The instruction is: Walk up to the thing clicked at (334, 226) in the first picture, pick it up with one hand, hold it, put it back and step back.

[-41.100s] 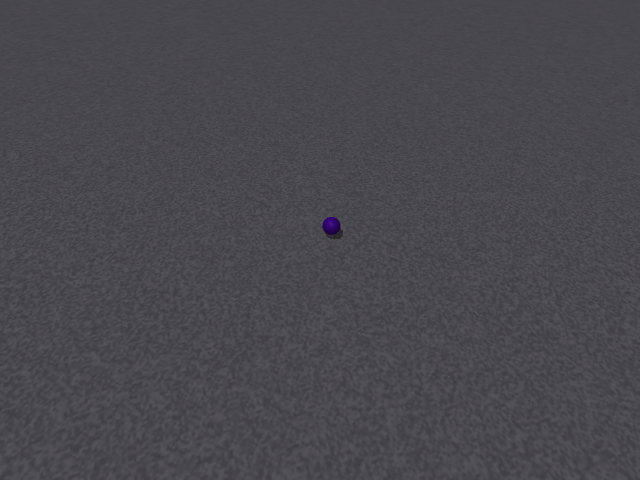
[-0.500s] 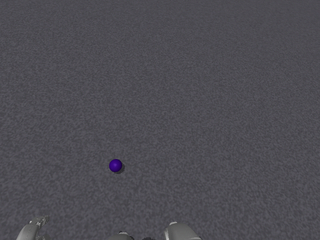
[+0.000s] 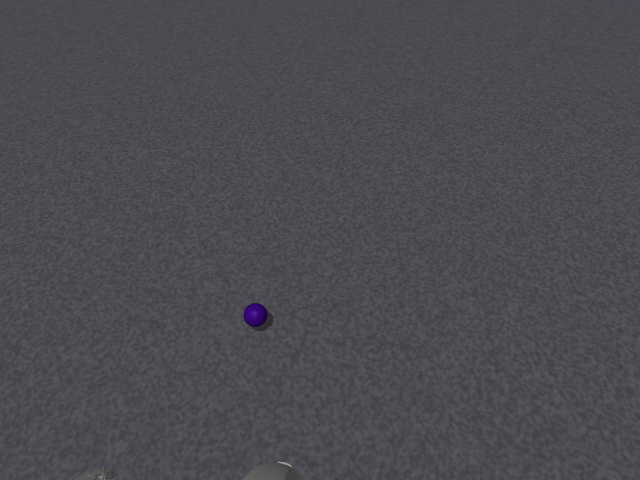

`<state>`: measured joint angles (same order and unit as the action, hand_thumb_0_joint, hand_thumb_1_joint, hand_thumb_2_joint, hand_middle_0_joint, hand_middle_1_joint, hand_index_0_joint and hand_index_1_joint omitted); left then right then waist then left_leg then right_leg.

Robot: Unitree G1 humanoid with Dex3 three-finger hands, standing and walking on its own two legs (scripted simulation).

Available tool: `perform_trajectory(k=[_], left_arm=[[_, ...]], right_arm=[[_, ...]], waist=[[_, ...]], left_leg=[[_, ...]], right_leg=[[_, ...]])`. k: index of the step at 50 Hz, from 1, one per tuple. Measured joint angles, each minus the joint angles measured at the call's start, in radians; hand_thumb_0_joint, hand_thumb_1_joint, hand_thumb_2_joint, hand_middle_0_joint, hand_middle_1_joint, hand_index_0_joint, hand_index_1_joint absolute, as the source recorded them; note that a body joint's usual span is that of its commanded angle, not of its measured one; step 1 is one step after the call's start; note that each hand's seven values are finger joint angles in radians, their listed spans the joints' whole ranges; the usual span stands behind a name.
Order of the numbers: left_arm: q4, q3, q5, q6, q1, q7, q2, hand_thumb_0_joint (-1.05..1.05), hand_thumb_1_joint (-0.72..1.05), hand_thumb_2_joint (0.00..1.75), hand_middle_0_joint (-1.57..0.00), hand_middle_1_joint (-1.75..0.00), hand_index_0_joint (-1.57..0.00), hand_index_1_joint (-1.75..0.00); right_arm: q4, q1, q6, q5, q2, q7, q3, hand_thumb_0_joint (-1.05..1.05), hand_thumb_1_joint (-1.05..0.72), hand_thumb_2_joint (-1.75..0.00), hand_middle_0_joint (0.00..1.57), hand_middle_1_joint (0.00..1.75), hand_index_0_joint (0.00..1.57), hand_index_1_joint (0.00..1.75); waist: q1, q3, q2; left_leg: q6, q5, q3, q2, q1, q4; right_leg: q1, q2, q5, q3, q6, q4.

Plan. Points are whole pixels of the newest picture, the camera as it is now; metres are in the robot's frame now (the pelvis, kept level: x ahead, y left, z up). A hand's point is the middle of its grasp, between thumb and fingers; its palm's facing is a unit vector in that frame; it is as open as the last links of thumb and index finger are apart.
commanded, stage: step back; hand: left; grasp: from above
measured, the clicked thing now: (255, 314) +0.68 +0.25 -0.73
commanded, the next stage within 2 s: none
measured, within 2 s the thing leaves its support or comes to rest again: neither
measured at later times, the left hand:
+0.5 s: hand out of the picture -0.08 +0.26 -0.16, palm faces -0.02 -0.92 -0.39, open 7.3 cm
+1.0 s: hand out of the picture -0.23 +0.25 -0.15, palm faces +0.06 -0.92 -0.38, open 7.3 cm
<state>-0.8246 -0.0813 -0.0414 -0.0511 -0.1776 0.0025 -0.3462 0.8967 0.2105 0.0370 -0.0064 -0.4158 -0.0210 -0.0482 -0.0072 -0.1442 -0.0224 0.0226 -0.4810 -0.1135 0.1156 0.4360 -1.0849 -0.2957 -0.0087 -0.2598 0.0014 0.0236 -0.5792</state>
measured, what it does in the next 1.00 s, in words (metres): walks backwards: left foot, then right foot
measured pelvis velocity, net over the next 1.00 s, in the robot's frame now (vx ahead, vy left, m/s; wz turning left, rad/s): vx -0.34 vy -0.02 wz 0.05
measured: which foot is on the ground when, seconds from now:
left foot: up 0.00-0.10, down 0.12-0.54, up 0.56-0.80, down 0.82-1.00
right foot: down 0.00-0.14, up 0.16-0.48, down 0.50-0.84, up 0.86-1.00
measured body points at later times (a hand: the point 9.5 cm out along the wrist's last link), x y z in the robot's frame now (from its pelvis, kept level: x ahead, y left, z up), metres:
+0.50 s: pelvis -0.17 -0.02 -0.01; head -0.10 -0.01 +0.43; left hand -0.07 +0.31 -0.14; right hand -0.02 -0.33 -0.11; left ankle -0.07 +0.11 -0.73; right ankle -0.20 -0.15 -0.73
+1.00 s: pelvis -0.34 -0.02 +0.00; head -0.29 +0.00 +0.44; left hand -0.23 +0.30 -0.13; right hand -0.24 -0.33 -0.11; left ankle -0.30 +0.09 -0.73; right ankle -0.34 -0.16 -0.65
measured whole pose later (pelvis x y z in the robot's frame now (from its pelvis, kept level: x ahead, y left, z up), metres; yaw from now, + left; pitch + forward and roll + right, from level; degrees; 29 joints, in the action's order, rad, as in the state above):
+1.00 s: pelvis -0.34 -0.02 +0.00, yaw +3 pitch -2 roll -1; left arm -0.82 -0.08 -0.01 -0.07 -0.11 0.02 -0.40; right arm 0.88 0.18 0.03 0.03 -0.36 -0.01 -0.03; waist 0.01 -0.17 0.03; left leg -0.03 -0.25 -0.03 0.01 0.33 -0.62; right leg -0.48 0.10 -0.52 -0.12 0.01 -1.18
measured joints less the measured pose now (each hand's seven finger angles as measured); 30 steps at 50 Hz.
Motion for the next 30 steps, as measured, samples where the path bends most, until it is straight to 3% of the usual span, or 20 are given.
perform_trajectory(k=[4, 6, 8, 11, 13, 16, 21, 25, 27, 29, 30], left_arm=[[0.053, 0.005, 0.005, 0.008, 0.041, 0.009, -0.014, 0.01, 0.90, 0.90, -0.21, -0.30, -0.21, -0.30], [0.070, 0.011, 0.013, 0.004, 0.059, 0.007, -0.026, 0.01, 0.90, 0.90, -0.21, -0.30, -0.21, -0.30], [0.068, 0.010, 0.020, -0.006, 0.079, 0.006, -0.042, 0.00, 0.91, 0.90, -0.21, -0.30, -0.21, -0.30], [0.041, 0.006, 0.024, -0.024, 0.077, 0.013, -0.037, 0.01, 0.91, 0.90, -0.21, -0.30, -0.21, -0.30], [0.030, 0.003, 0.032, -0.027, 0.069, 0.015, -0.040, 0.01, 0.91, 0.90, -0.21, -0.30, -0.21, -0.30], [0.024, -0.004, 0.031, -0.019, 0.050, 0.015, -0.045, 0.01, 0.91, 0.90, -0.21, -0.30, -0.21, -0.30], [0.007, -0.010, 0.025, -0.017, 0.016, 0.012, -0.052, 0.01, 0.91, 0.90, -0.21, -0.30, -0.21, -0.30], [-0.016, -0.009, 0.022, -0.001, -0.005, 0.002, -0.054, 0.01, 0.91, 0.90, -0.21, -0.30, -0.21, -0.30], [-0.036, -0.009, 0.010, 0.009, -0.009, -0.001, -0.032, 0.01, 0.91, 0.90, -0.21, -0.30, -0.21, -0.30], [-0.035, 0.000, 0.002, 0.007, -0.028, -0.010, -0.025, 0.01, 0.91, 0.90, -0.21, -0.30, -0.21, -0.30], [-0.034, 0.003, 0.003, 0.006, -0.036, -0.010, -0.023, 0.01, 0.91, 0.90, -0.21, -0.30, -0.21, -0.30]], right_arm=[[0.003, 0.012, 0.002, 0.008, 0.008, 0.000, 0.004, 0.00, -0.90, -0.89, 0.20, 0.30, 0.20, 0.30], [-0.001, 0.011, -0.008, 0.012, 0.013, 0.004, 0.003, 0.00, -0.90, -0.89, 0.20, 0.30, 0.20, 0.30], [0.002, -0.007, -0.014, 0.023, 0.037, 0.008, 0.001, 0.00, -0.90, -0.89, 0.20, 0.30, 0.20, 0.30], [-0.013, -0.017, -0.019, 0.032, 0.050, 0.020, 0.011, 0.00, -0.90, -0.89, 0.20, 0.30, 0.21, 0.30], [-0.022, -0.025, -0.021, 0.034, 0.059, 0.016, 0.018, 0.00, -0.90, -0.89, 0.21, 0.30, 0.21, 0.30], [-0.039, -0.049, -0.023, 0.033, 0.064, 0.009, 0.018, 0.00, -0.90, -0.89, 0.21, 0.30, 0.21, 0.30], [-0.086, -0.099, -0.026, 0.032, 0.056, 0.003, 0.010, 0.00, -0.90, -0.89, 0.21, 0.30, 0.21, 0.30], [-0.107, -0.130, -0.014, 0.030, 0.032, 0.009, 0.006, 0.00, -0.90, -0.89, 0.21, 0.30, 0.21, 0.30], [-0.098, -0.143, -0.001, 0.022, 0.011, 0.010, -0.003, 0.00, -0.90, -0.89, 0.21, 0.30, 0.21, 0.30], [-0.078, -0.130, 0.015, 0.015, 0.013, 0.003, -0.011, 0.00, -0.90, -0.89, 0.21, 0.30, 0.21, 0.30], [-0.069, -0.118, 0.020, 0.012, 0.013, 0.002, -0.012, 0.00, -0.90, -0.89, 0.20, 0.30, 0.21, 0.30]], waist=[[0.004, -0.019, 0.016], [0.012, -0.026, 0.027], [0.005, -0.051, 0.076], [0.020, -0.042, 0.064], [0.019, -0.031, 0.065], [0.006, -0.025, 0.066], [-0.006, -0.037, 0.053], [-0.017, -0.037, 0.033], [-0.007, -0.045, -0.023], [-0.015, -0.029, -0.015], [-0.023, -0.021, -0.003]], left_leg=[[-0.006, -0.022, 0.048, -0.051, -0.122, 0.228], [-0.018, 0.077, 0.072, -0.076, -0.194, 0.413], [-0.046, 0.119, 0.097, -0.051, -0.206, 0.447], [-0.060, 0.139, 0.083, -0.076, -0.177, 0.438], [-0.057, 0.172, 0.082, -0.091, -0.169, 0.466], [-0.054, 0.213, 0.092, -0.110, -0.148, 0.493], [-0.046, 0.256, 0.115, -0.144, -0.090, 0.478], [-0.021, 0.273, 0.129, -0.171, -0.016, 0.420], [-0.017, 0.253, 0.083, -0.191, 0.023, 0.372], [-0.016, 0.072, 0.024, -0.120, 0.066, 0.240], [-0.014, 0.029, 0.005, -0.079, 0.084, 0.148]], right_leg=[[-0.051, -0.017, 0.018, 0.034, -0.006, -0.032], [-0.088, -0.027, 0.016, 0.049, -0.014, -0.074], [-0.112, -0.046, 0.003, 0.017, -0.016, -0.119], [-0.163, 0.055, -0.226, -0.077, -0.009, -0.346], [-0.187, 0.107, -0.256, -0.124, -0.004, -0.503], [-0.176, 0.130, -0.250, -0.145, -0.019, -0.611], [-0.076, 0.085, -0.256, -0.120, -0.050, -0.467], [0.051, 0.030, -0.145, -0.065, -0.030, -0.126], [0.066, 0.059, -0.126, -0.032, -0.031, -0.075], [0.031, 0.044, -0.115, -0.035, -0.020, -0.105], [0.020, 0.030, -0.105, -0.044, -0.016, -0.106]])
